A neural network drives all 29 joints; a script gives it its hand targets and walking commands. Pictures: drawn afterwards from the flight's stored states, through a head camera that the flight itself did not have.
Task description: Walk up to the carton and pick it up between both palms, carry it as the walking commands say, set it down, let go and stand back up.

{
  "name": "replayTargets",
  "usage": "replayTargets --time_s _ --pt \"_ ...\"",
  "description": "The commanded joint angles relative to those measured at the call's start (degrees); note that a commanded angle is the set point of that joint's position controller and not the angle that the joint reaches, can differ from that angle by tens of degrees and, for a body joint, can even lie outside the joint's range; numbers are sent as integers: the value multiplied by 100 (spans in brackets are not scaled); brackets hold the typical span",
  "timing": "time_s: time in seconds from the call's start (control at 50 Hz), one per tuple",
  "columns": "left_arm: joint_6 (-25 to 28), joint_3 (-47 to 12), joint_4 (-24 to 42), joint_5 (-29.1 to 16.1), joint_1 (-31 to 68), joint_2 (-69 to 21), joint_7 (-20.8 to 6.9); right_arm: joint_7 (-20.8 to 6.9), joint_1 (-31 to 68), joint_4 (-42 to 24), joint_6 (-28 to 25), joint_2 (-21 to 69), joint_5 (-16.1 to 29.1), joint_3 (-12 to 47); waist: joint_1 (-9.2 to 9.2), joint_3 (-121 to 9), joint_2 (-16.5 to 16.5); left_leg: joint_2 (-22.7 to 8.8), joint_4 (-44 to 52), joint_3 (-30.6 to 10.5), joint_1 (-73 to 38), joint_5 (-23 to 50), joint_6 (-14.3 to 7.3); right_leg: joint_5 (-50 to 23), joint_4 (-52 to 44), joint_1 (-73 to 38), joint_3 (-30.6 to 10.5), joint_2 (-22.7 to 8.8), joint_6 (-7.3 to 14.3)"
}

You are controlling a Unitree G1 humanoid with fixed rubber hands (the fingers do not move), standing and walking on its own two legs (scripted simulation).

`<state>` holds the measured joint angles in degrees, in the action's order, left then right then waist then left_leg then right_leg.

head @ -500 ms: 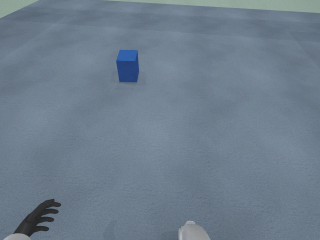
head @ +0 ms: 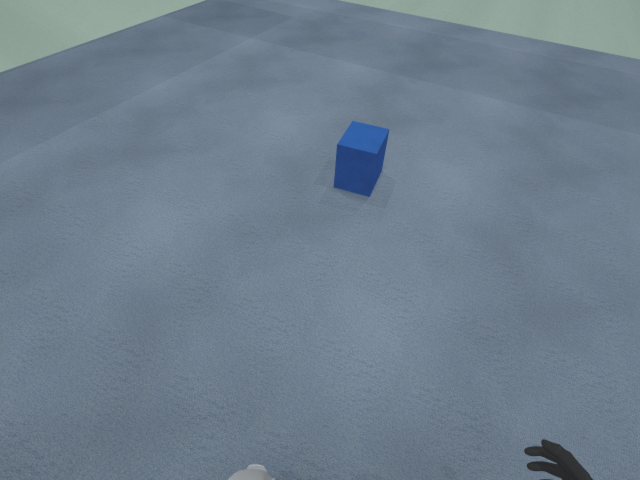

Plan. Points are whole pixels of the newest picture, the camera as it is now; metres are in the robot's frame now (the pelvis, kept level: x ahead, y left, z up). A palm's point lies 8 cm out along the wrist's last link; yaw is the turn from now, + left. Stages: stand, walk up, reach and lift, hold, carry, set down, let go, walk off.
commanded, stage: walk up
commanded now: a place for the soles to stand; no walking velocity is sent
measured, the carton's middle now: (361, 158) +1.70 -0.07 -0.63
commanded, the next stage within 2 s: none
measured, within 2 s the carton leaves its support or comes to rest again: neither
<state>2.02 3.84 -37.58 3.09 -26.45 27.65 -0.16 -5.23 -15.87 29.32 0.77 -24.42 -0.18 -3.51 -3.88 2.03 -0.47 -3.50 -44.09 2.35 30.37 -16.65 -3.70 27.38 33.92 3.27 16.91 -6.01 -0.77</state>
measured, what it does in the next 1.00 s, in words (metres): walks ahead: left foot, then right foot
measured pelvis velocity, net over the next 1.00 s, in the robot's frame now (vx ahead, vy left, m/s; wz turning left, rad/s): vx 0.52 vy -0.11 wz -0.06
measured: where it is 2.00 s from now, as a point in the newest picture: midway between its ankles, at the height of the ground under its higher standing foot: (386, 291)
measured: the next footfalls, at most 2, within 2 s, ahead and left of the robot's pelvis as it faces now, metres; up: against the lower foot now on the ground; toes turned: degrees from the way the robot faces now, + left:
left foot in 0.04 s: +0.18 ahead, +0.13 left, +0.00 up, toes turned +5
right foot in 0.34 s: +0.42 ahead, -0.20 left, +0.00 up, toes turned -4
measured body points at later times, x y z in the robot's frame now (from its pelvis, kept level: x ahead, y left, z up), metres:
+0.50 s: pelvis +0.27 -0.05 -0.04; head +0.28 -0.06 +0.41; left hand +0.45 +0.25 -0.07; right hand +0.38 -0.37 -0.12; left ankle +0.25 +0.07 -0.67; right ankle +0.38 -0.19 -0.72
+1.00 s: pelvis +0.52 -0.11 -0.03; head +0.55 -0.12 +0.42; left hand +0.72 +0.17 -0.09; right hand +0.56 -0.45 -0.11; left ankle +0.43 +0.04 -0.65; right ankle +0.61 -0.25 -0.72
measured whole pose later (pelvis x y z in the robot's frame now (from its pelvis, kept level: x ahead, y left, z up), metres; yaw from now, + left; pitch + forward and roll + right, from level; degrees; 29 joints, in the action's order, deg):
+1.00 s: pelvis +0.52 -0.11 -0.03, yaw -3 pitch -5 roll -2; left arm 1.2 2.1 -30.3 3.4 -11.0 24.3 -0.6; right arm -1.2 -23.9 30.9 0.7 -27.5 -1.1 -3.2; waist 2.9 9.3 2.2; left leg -5.7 -75.4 -2.7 19.6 -31.3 -2.7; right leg 16.1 46.8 25.7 4.3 -2.0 0.2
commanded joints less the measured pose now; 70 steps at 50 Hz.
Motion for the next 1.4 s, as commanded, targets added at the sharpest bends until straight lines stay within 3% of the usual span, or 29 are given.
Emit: replayTargets --time_s 0.0,0.02,0.04,0.08,0.14,0.24,0.3,0.34,0.44,0.5,0.52,0.54,0.56,0.6,0.76,0.82,0.84,0.86,0.88,0.92,1.0,1.06,1.08,1.1,1.12,1.14,1.24,1.34,1.38 --pt "191 203 843 -114 391 785 -60 444 -1573 -337 -452 -1537 -236 -732 1506 -1716 1718 -1063 1472 -2824 -4702 -1493 -1352 -1646 4160 3056 -583 -114 573" --pt "221 187 1003 -129 591 749 -86 578 -1766 -441 -434 -1812 -259 -756 1507 -1794 1507 -1969 2145 -5016 -5720 -1258 -1855 426 4934 4688 -1282 645 390" --pt "194 184 1212 -109 1207 1024 -75 702 -1619 -560 -438 -1726 -169 -652 1503 -1709 702 -2085 2214 -4814 -5759 -509 -1853 322 5267 5073 -1934 124 446" --pt "227 163 1417 -82 1889 986 -84 769 -1483 -453 -474 -1503 -107 -542 1445 -1164 79 -1677 1639 -3007 -4843 1790 -1615 88 5037 4923 -1921 -110 407" --pt "139 154 1448 -137 1380 835 -188 729 -468 -605 -514 -1362 -122 -444 837 -334 681 -1542 2095 -1803 -2941 999 -1335 -8 3275 3824 -2327 -344 175" --pt "59 223 881 -178 248 658 -402 523 508 -726 -618 -1418 -117 -400 -124 566 1024 -910 1713 -197 -43 -520 -694 -1881 244 808 -1355 -157 27" --pt "88 639 799 13 -410 1724 -160 389 -279 -912 -558 -800 -149 -153 -383 -666 -1890 333 -2349 468 970 -1439 -96 1110 -557 -703 -3831 -1075 938" --pt "40 597 1134 49 11 1666 24 331 -65 -1103 -395 -1193 -103 -318 -375 -619 -963 262 -3490 -395 1201 -1668 93 2634 -1749 -415 -5300 -1585 1732" --pt "-27 454 1349 -6 1441 1544 113 333 -311 -1157 -295 -1168 55 -260 191 -117 -1076 -369 -1939 -572 440 -2342 104 2020 -1392 1432 -3874 -1721 1647" --pt "-136 316 1517 -41 2697 1010 -25 326 -2426 -263 -338 -1268 130 -398 1488 122 -240 -16 1113 -486 -2887 -1995 -12 2126 1080 4512 -1576 -221 713" --pt "-179 166 1747 -135 3025 514 -63 410 -2639 -206 -365 -1990 -104 -595 1771 747 1636 -1387 2769 -3211 -2562 -4003 -63 1657 3409 5717 -1302 561 508" --pt "-207 172 1990 -209 3240 732 -88 590 -1803 -605 -372 -2305 -240 -602 1654 951 1303 -2294 3936 -5206 -1906 -5169 -287 446 4049 5940 -2417 612 387" --pt "-231 198 1805 -188 2759 779 -152 729 -1296 -765 -401 -2287 -273 -631 1168 1005 518 -2393 3837 -4741 -1878 -5275 -413 -114 4279 5647 -2496 264 330" --pt "-151 342 1585 -85 2482 1128 -262 841 -1273 -619 -573 -1741 -259 -491 997 509 151 -1995 3039 -3757 -2959 -4264 -647 -224 4322 5633 -2502 93 290" --pt "-34 322 1195 -177 1773 714 -455 584 -456 -543 -521 -1614 -168 -415 591 480 1393 -1406 2346 -222 -1929 112 -664 -1309 391 2197 -1014 269 303" --pt "25 582 698 -36 411 1175 -249 483 -1122 -464 -424 -1197 -129 -241 19 -713 -23 -821 -960 441 -1022 1081 -251 -1088 63 -508 -1693 331 711" --pt "26 656 773 -10 -48 1505 -128 426 -1146 -640 -449 -903 -58 -131 -309 -1294 -1087 -211 -2508 466 49 -74 -21 -548 -160 -1442 -3492 -936 1238" --pt "0 697 911 37 -152 1704 -3 407 -998 -876 -420 -1021 -60 -204 -352 -1506 -1177 217 -3390 -66 655 -1776 72 -223 -861 -1738 -5159 -1675 1914" --pt "-29 640 982 64 -98 1581 101 425 -459 -1061 -407 -1215 -50 -222 -490 -1144 -492 135 -3725 -507 1222 -1678 35 -562 -1093 -1799 -5349 -1749 2158" --pt "-6 482 1129 58 324 1486 207 421 -20 -1296 -318 -1140 -78 -246 -425 -790 -62 -230 -3910 -631 1540 -1501 15 -590 -1169 -1069 -4837 -1708 2117" --pt "78 432 1098 14 1595 1443 141 343 -214 -1205 -297 -1075 95 -123 165 -106 -740 -717 -1354 -1050 419 -1979 159 -490 -970 1023 -3231 -1519 1678" --pt "17 333 1130 -76 2280 1403 25 244 -1403 -594 -236 -1037 88 -231 967 -8 -665 -138 176 126 -2309 -263 120 951 -578 3433 -2125 -1018 1325" --pt "-33 198 1092 -59 2372 953 -13 310 -1988 -391 -267 -1270 -23 -348 1265 -37 55 -88 578 -318 -2937 -985 80 1864 809 4206 -1601 -591 983" --pt "-78 106 1316 -85 2364 631 -27 384 -2169 -464 -302 -2046 -112 -556 1501 219 1801 -1225 2205 -2517 -2699 -3482 -122 1807 2985 4991 -965 213 647" --pt "-121 109 1461 -205 2501 731 -71 520 -1541 -803 -339 -2392 -265 -642 1396 393 1838 -2245 3569 -4719 -2284 -4944 -626 817 3806 5161 -1706 567 456" --pt "-160 226 1456 -171 2404 1116 -141 650 -1155 -881 -348 -2317 -219 -624 1181 388 1088 -2467 3641 -4890 -2418 -5146 -1001 475 4124 5053 -1989 245 345" --pt "-35 317 1219 -195 2031 1105 -350 726 -546 -922 -508 -1808 -142 -467 795 198 807 -1989 2613 -2496 -2416 -2653 -1201 106 3153 4343 -2061 -227 291" --pt "-10 324 805 -217 1145 1013 -440 500 18 -811 -435 -1633 -71 -393 291 436 1245 -1328 2182 -581 -842 -1894 -687 -1111 873 1856 -1092 125 195" --pt "10 455 558 -114 520 1174 -347 440 -108 -704 -407 -1350 -162 -258 12 -40 537 -1118 903 -111 -192 -1859 -402 -1417 525 224 -1138 286 291"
